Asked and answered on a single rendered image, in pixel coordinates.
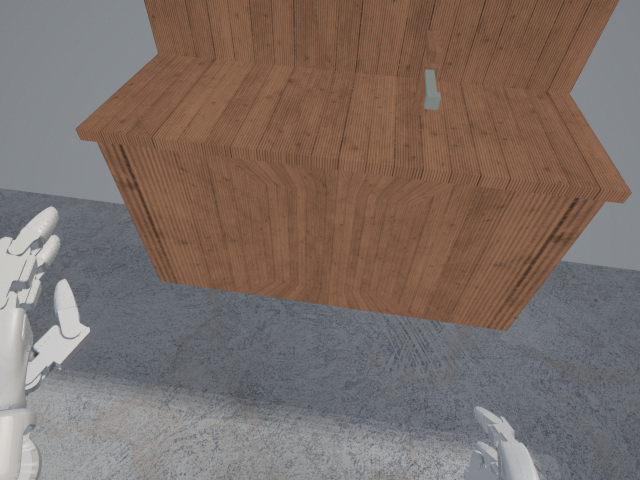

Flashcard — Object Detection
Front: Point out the robot left forearm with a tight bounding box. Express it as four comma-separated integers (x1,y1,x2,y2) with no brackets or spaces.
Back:
0,408,42,480

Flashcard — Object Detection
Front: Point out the tap lever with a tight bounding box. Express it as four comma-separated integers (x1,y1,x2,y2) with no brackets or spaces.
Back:
424,69,441,110

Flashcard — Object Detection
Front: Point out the counter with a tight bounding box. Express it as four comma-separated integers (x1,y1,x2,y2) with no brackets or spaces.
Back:
76,0,632,331

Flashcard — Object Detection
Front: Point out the right robot hand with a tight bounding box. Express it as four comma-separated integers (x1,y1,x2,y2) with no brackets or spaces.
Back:
464,406,539,480

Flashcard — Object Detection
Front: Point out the left robot hand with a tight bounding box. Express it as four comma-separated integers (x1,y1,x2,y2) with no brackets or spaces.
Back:
0,206,90,411

